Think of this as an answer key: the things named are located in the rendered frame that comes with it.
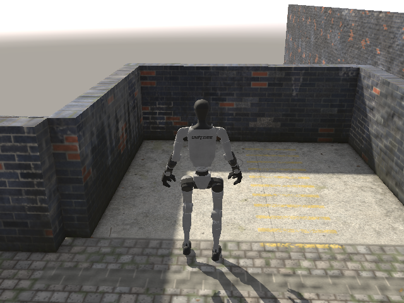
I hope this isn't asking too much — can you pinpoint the robot right forearm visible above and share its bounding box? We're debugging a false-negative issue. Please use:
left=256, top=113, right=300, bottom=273
left=228, top=151, right=241, bottom=174

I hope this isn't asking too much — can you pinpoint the robot right upper arm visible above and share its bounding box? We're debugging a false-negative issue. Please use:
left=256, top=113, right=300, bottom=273
left=215, top=127, right=234, bottom=161

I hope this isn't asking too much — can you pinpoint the robot left upper arm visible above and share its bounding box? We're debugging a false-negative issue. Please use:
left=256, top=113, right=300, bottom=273
left=171, top=127, right=189, bottom=162

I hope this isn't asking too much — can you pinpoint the robot right hand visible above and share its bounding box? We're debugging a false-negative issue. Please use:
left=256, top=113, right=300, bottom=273
left=228, top=171, right=242, bottom=185

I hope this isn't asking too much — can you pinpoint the robot left hand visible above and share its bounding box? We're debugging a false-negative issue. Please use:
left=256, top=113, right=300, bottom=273
left=162, top=172, right=176, bottom=187

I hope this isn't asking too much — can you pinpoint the robot torso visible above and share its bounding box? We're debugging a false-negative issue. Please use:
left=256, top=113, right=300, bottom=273
left=187, top=124, right=217, bottom=189

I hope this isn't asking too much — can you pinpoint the robot left forearm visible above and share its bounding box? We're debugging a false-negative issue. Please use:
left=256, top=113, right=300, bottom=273
left=164, top=152, right=177, bottom=176

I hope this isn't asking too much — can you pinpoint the left robot foot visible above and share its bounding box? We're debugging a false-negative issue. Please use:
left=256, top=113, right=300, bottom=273
left=182, top=241, right=191, bottom=255

